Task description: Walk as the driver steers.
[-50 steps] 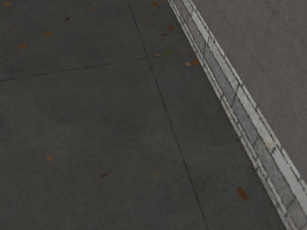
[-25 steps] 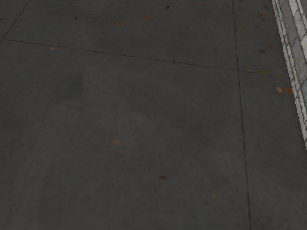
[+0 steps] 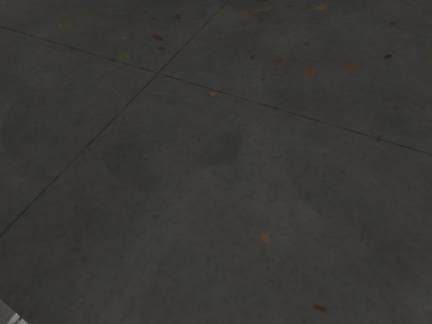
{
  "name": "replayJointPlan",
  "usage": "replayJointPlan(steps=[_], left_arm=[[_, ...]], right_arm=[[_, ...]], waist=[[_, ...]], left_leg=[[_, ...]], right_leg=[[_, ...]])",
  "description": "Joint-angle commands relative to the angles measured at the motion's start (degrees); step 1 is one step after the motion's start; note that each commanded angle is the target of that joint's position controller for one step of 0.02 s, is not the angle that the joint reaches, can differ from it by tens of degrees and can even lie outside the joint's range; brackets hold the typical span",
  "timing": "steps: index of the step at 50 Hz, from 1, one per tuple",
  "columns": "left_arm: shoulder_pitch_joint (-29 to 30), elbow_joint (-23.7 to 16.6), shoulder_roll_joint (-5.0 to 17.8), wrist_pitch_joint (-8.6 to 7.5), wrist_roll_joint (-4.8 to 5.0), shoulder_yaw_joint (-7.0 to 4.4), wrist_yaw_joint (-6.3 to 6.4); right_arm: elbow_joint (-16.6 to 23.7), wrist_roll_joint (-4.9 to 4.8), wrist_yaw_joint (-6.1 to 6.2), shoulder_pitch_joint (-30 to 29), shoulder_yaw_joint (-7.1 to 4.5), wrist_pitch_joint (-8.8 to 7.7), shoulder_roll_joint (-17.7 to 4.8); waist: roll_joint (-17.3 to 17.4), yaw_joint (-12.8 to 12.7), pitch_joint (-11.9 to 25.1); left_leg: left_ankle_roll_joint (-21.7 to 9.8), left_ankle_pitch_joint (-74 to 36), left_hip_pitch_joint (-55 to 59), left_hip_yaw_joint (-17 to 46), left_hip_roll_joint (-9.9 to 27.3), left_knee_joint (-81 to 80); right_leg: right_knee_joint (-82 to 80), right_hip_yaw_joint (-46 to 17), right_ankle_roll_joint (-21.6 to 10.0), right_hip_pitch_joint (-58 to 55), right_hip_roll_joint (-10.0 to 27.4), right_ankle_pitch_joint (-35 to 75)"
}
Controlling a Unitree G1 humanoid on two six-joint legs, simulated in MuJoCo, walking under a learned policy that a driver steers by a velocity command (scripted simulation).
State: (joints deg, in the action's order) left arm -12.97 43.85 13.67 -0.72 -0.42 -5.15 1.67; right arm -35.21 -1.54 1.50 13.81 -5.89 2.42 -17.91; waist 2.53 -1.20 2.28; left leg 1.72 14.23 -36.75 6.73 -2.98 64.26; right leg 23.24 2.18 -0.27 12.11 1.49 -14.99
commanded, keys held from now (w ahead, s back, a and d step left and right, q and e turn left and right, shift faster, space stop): w+q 0.14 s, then w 0.86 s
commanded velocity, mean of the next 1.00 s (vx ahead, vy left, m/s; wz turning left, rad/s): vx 0.45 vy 0.00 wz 0.22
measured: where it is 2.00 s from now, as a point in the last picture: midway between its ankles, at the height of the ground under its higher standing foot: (183, 183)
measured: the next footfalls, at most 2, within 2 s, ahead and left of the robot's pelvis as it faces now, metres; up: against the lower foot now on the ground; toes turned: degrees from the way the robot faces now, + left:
left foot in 0.26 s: +0.17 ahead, +0.19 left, +0.00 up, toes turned +10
right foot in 0.76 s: +0.57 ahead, +0.06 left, +0.00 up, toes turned +11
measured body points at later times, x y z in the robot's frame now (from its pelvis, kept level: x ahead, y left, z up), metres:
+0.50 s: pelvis +0.20 +0.11 +0.00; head +0.23 +0.13 +0.45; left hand +0.28 +0.41 -0.11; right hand +0.31 -0.14 -0.11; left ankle +0.14 +0.18 -0.74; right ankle +0.31 -0.05 -0.66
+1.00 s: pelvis +0.50 +0.12 +0.00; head +0.53 +0.13 +0.45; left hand +0.51 +0.40 -0.12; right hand +0.69 -0.12 -0.11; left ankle +0.51 +0.30 -0.66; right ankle +0.53 +0.06 -0.74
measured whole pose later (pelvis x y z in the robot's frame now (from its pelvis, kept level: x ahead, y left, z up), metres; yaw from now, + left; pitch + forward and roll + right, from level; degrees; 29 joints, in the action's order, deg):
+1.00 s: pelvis +0.50 +0.12 +0.00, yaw +11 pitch +1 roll -1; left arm -17.5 46.7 14.4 -5.7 -0.1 -3.0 -2.2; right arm -46.1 -0.5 1.3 11.3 -4.1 -4.0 -16.3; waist 1.9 -2.4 -1.9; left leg -1.9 14.9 -35.1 3.5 6.2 62.4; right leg 19.1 2.0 -5.5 11.5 -5.7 -8.8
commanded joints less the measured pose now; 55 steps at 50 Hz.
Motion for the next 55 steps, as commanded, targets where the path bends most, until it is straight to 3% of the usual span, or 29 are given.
replayJointPlan(steps=[1, 4, 8, 10, 12, 13, 14, 15, 16, 17, 18, 20, 23, 25, 27, 28, 32, 34, 36, 38, 39, 40, 41, 42, 43, 44, 46, 48, 55], left_arm=[[-1.31, -1.81, 8.23, -2.08, -0.09, -2.04, -0.1], [-1.76, -0.93, 9.94, -2.61, 0.29, -2.35, -0.59], [-3.33, 0.52, 10.68, -3.11, 2.55, -2.09, -1.02], [-4.01, 1.82, 12.12, -3.73, 2.36, -2.39, -1.33], [-4.79, 2.55, 12.67, -3.77, 3.16, -2.22, -1.93], [-5.24, 2.69, 10.9, -3.89, 2.64, -1.41, -2.31], [-2.48, -0.97, 6.88, -4.25, 0.81, 0.24, -2.41], [-3.48, -1.96, 5.39, -6.08, 1.37, 0.67, -2.46], [-1.9, -1.93, 9.88, -6.79, 3.8, -0.7, -2.59], [0.62, -2.28, 9.98, -7.02, 3.57, -0.64, -2.48], [2.37, -2.4, 9.81, -7.04, 1.52, -0.68, -1.84], [-1.42, -1.07, 9.55, -5.57, 0.27, -1.43, -2.12], [-1.27, -1.61, 7.62, -3.57, 0.1, -0.95, -2.63], [5.69, -4.47, 4.27, -4.0, -0.68, 0.82, -2.5], [12.08, -5.87, 4.46, -4.83, 0.11, 1.35, -3.02], [14.33, -6.86, 2.27, -5.03, 0.09, 2.34, -3.81], [17.61, -8.68, 4.36, -5.15, 1.01, 2.19, -5.03], [17.37, -9.33, 6.27, -5.36, 1.18, 1.61, -5.16], [15.34, -9.15, 7.66, -6.12, 0.86, 1.03, -4.57], [-0.98, -4.87, 9.83, -5.53, 0.46, -0.35, -3.32], [-9.91, -3.84, 13.38, -5.25, 0.12, -1.19, -2.99], [-12.73, -2.06, 13.47, -5.33, 0.2, -1.3, -3.96], [-12.68, -1.76, 10.17, -4.97, 1.03, -0.73, -3.86], [-5.82, -2.88, 9.57, -5.0, 1.87, -0.43, -3.39], [-2.0, -3.42, 8.34, -5.16, 0.72, 0.12, -3.15], [0.22, -3.37, 7.46, -5.31, 0.0, 0.44, -3.3], [1.99, -3.38, 5.35, -6.12, -0.04, 1.18, -3.96], [1.8, -2.62, 6.65, -6.47, 0.6, 1.18, -4.23], [-5.87, 0.45, 10.6, -5.46, 1.28, 0.05, -2.22]], right_arm=[[5.9, 0.07, -0.72, -7.18, 0.57, -1.99, -0.25], [6.88, -0.07, -1.65, -10.41, 0.98, -2.96, 0.26], [7.46, 0.21, -3.14, -11.28, 1.52, -3.42, 0.56], [6.59, 0.56, -2.76, -9.81, 1.04, -3.8, -1.1], [3.08, 0.41, -2.67, -3.02, 0.02, -3.93, -2.09], [0.66, -0.01, -2.2, 5.95, -1.83, -3.87, -4.84], [-0.29, 0.11, -1.38, 14.87, -3.4, -3.78, -11.94], [-2.62, -0.61, -1.64, 18.53, -3.25, -4.38, -13.72], [-2.49, 0.08, -2.32, 15.8, -1.85, -5.35, -9.85], [-2.74, 0.47, -2.47, 12.38, -0.88, -5.88, -7.02], [-1.7, 0.84, -2.48, 5.97, -0.1, -6.06, -5.63], [-0.78, 1.68, -1.94, -0.59, 1.09, -6.58, -2.89], [-2.64, 1.2, -1.64, 1.45, 1.24, -7.56, -3.44], [-4.71, 0.55, -1.46, 4.55, 0.85, -7.5, -4.59], [-5.22, 0.5, -1.49, 5.1, 0.41, -7.28, -4.96], [-6.64, 0.51, -1.57, 6.65, 0.69, -6.71, -4.17], [-9.36, 0.08, -1.76, 9.72, 0.42, -6.77, -5.43], [-10.63, -0.09, -1.71, 9.35, 0.51, -6.86, -5.45], [-11.89, 0.02, -0.5, 8.7, -0.48, -6.51, -8.68], [-12.26, 0.67, 0.18, 7.69, -0.75, -5.84, -8.48], [-11.7, 2.16, 0.27, 10.85, 0.34, -5.96, -5.23], [-13.3, 0.69, -0.8, 18.61, 1.96, -7.13, 1.16], [-13.94, -0.94, -1.15, 13.2, 0.52, -7.89, -4.95], [-10.37, -1.16, -1.4, 4.23, 0.62, -8.25, -6.15], [-9.35, -0.63, -1.19, 0.36, 0.88, -8.45, -5.69], [-9.57, 0.01, -0.88, -0.05, 0.58, -8.14, -5.26], [-10.63, 0.16, -0.14, 4.75, 0.45, -7.11, -3.5], [-9.62, 1.05, 0.04, 4.05, 0.88, -6.4, -1.6], [-5.14, 2.09, -1.34, -10.28, 2.62, -7.63, 0.14]], waist=[[-9.48, -2.22, -1.67], [-9.69, -2.78, -3.17], [-10.99, -2.18, -3.43], [-11.03, -1.57, -5.06], [-7.52, 2.09, -3.26], [-4.56, 6.47, 1.78], [11.51, 9.94, 7.63], [16.39, 8.7, 18.0], [10.01, 8.32, 10.77], [8.21, 7.13, 5.42], [1.65, 4.45, 1.63], [2.21, -0.48, -0.62], [1.92, -0.21, -0.36], [-0.22, 1.76, -2.95], [0.17, 3.53, -5.56], [1.82, 4.82, -5.89], [1.59, 5.46, -7.74], [3.54, 3.94, -6.27], [2.7, 1.34, -4.15], [2.15, -6.03, 6.8], [-5.9, -7.82, 15.77], [-18.09, -4.16, 24.58], [-10.78, -6.12, 19.16], [-9.56, -5.48, 8.16], [-2.82, -3.9, 3.74], [-1.87, -1.63, 1.31], [-5.8, 1.64, 0.77], [-4.84, 2.76, -2.0], [-4.6, -2.26, -4.85]], left_leg=[[-0.13, -4.93, -10.76, -0.78, 3.14, -4.87], [-1.53, -5.02, -7.92, -3.22, 4.56, -12.6], [-4.38, 0.19, -0.27, -4.95, 5.85, -20.79], [-5.63, 3.5, 3.98, -8.21, 5.29, -24.99], [-6.44, 1.19, 20.71, -13.94, 0.28, -31.9], [-8.02, -0.2, 34.95, -11.69, -0.18, -31.44], [-14.39, 1.88, 52.6, 14.51, 14.05, -38.26], [-22.17, 10.51, 57.69, 41.08, 23.93, -50.78], [-21.65, 8.92, 55.76, 34.11, 23.39, -49.96], [-19.59, 3.65, 49.61, 25.47, 21.11, -48.05], [-17.61, -3.07, 40.4, 19.3, 19.1, -48.76], [-14.77, -18.23, 32.67, 11.43, 15.28, -50.74], [-15.57, -30.98, 32.14, 4.06, 13.44, -51.91], [-15.7, -25.79, 33.38, 1.55, 13.29, -54.58], [-13.78, -22.51, 31.82, -0.91, 11.0, -55.34], [-14.12, -23.9, 31.92, -0.95, 12.42, -55.91], [-13.82, -24.83, 36.53, -1.03, 15.05, -55.31], [-12.5, -28.63, 40.19, -0.41, 15.86, -52.51], [-10.55, -41.97, 42.21, -0.36, 16.1, -45.63], [-7.82, -53.58, 36.45, -3.14, 12.83, -26.92], [-5.76, -29.69, 20.21, -4.19, 7.83, -7.18], [-3.59, 21.36, 1.91, 2.07, -2.24, 9.62], [-4.38, 20.82, -3.67, 5.77, 0.58, 13.79], [-4.93, 14.91, -7.06, 1.84, 3.58, 12.03], [-5.11, 9.44, -4.62, -0.01, 6.37, 9.69], [-4.94, 6.53, -0.72, -0.49, 8.36, 7.08], [-4.85, 4.36, 4.01, -0.4, 10.48, 4.07], [-3.93, 0.7, 3.02, -1.36, 11.3, 1.02], [-0.71, -23.14, 1.37, -5.3, 9.39, -25.61]], right_leg=[[-11.68, -10.82, -8.62, -8.81, 13.18, -0.83], [-12.08, -7.9, -9.07, -7.49, 14.68, 2.66], [-12.13, -4.78, -8.36, -5.73, 16.68, 0.89], [-10.61, -3.34, -7.46, -5.25, 16.77, -1.27], [-1.07, 1.9, -5.8, 0.0, 13.5, 9.33], [12.09, 6.22, -3.9, 5.3, 10.7, 19.52], [38.61, 9.19, 1.16, 25.25, 4.72, 5.44], [51.79, -2.98, 2.29, 35.17, -1.92, -16.82], [56.17, -6.39, 1.17, 42.05, 0.97, -14.33], [55.02, -5.43, -0.45, 42.87, 3.26, -10.56], [49.96, -5.48, -1.0, 38.44, 5.75, -4.93], [42.65, -6.48, -0.62, 29.48, 7.29, 1.26], [38.07, -4.38, 0.99, 28.82, 5.54, 8.45], [29.13, -3.03, 1.28, 31.71, 4.62, 13.64], [18.33, -1.78, 0.22, 28.49, 2.65, 20.63], [15.51, -2.09, 0.0, 27.06, 2.4, 23.55], [8.49, -1.76, -2.56, 25.09, 0.47, 24.35], [6.29, -2.44, -4.16, 22.33, -0.7, 21.93], [5.77, 0.17, -4.81, 17.91, -3.18, 13.2], [7.81, 0.99, -8.37, -5.14, -3.55, 17.42], [10.46, -13.24, -13.6, -26.42, 8.3, 21.68], [2.24, -41.78, -22.35, -41.03, 19.75, 6.51], [-2.96, -43.62, -19.42, -37.55, 17.6, -4.17], [-5.79, -34.87, -16.87, -26.91, 16.52, -2.2], [-7.66, -30.01, -15.99, -17.57, 15.28, 3.68], [-9.41, -25.88, -15.37, -10.23, 14.08, 9.89], [-12.14, -22.09, -14.51, -3.79, 11.27, 10.36], [-14.75, -18.63, -14.78, 1.25, 10.41, 10.87], [-15.49, -6.85, -11.6, -0.38, 6.19, 18.56]])
Over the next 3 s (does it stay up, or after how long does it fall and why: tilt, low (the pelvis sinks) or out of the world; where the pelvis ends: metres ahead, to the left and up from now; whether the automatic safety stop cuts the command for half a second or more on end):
stays up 1.44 0.02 -0.01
